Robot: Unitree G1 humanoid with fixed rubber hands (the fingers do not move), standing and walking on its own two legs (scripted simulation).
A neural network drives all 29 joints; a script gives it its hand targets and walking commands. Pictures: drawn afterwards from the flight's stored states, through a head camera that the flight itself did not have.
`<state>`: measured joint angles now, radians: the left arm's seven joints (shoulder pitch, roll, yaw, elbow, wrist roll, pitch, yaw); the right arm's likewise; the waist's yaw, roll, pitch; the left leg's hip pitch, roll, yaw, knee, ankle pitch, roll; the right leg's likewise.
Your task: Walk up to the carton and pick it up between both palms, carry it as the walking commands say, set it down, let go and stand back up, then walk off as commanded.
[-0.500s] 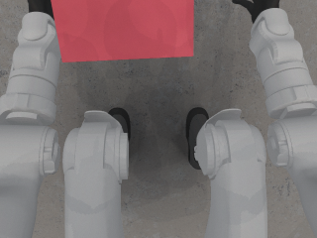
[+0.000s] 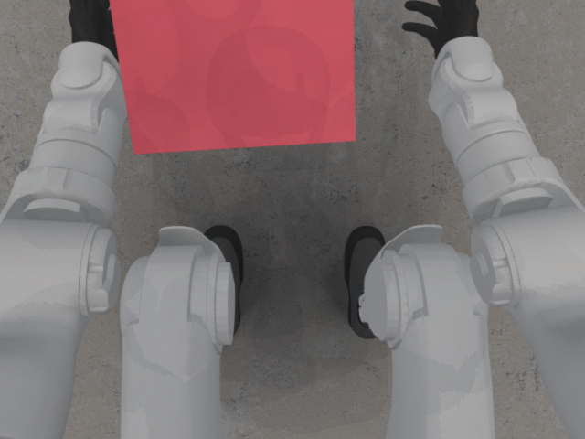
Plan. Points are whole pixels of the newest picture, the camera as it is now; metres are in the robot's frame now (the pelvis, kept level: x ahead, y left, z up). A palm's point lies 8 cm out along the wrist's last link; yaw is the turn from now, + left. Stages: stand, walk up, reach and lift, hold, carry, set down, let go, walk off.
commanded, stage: reach and lift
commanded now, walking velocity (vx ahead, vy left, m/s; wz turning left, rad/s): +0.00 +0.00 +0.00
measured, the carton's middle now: (246, 60) +0.50 +0.07 -0.25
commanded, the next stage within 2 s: none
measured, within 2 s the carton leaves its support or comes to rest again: leaves its support in 1.06 s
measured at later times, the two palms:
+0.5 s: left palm (123, 44) +0.50 +0.19 -0.18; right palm (418, 38) +0.51 -0.11 -0.17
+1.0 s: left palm (132, 38) +0.51 +0.18 -0.18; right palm (428, 29) +0.52 -0.12 -0.17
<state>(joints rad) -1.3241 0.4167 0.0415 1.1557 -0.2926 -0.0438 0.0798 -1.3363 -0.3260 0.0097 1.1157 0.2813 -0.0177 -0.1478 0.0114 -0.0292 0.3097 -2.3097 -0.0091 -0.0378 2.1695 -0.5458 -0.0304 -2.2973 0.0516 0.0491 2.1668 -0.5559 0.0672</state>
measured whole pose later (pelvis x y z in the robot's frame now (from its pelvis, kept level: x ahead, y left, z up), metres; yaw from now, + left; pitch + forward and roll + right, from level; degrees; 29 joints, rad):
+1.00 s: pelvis +0.00 +0.00 -0.01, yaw +1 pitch +38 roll +0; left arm -1.33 0.29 0.07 1.17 -0.17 0.07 0.14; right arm -1.34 -0.18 -0.21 1.13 0.09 0.07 -0.16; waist 0.01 -0.06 0.23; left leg -2.32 -0.02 -0.04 2.20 -0.55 -0.04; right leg -2.31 0.09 0.07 2.21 -0.56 0.09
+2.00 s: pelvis -0.03 +0.00 +0.04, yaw +2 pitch +23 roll -2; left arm -1.31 0.19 0.22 0.65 0.00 0.38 0.14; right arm -1.20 -0.10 -0.42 0.55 0.06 0.31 -0.14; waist 0.04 -0.04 0.52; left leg -1.95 -0.11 -0.10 2.07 -0.51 -0.08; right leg -1.92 0.14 0.08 2.06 -0.55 0.12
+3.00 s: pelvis -0.06 +0.00 +0.14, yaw +2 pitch +16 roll -2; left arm -1.26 0.13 0.27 0.57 0.06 0.48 0.12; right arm -1.14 -0.06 -0.44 0.44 -0.01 0.44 -0.12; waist 0.01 -0.02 0.52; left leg -1.59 -0.12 -0.10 1.74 -0.42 -0.06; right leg -1.56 0.14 0.11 1.73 -0.46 0.12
